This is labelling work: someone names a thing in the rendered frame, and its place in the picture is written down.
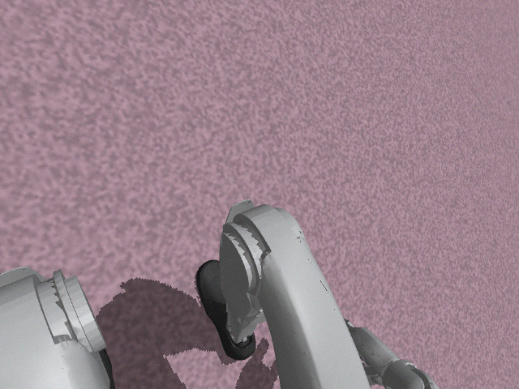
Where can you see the right robot hand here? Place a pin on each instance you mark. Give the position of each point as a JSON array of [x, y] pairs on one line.
[[376, 354]]

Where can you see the right robot foot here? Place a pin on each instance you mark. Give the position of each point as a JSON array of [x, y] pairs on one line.
[[208, 284]]

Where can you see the right robot arm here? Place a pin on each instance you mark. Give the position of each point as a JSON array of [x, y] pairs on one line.
[[403, 374]]

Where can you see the left robot foot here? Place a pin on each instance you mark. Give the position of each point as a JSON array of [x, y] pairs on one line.
[[108, 367]]

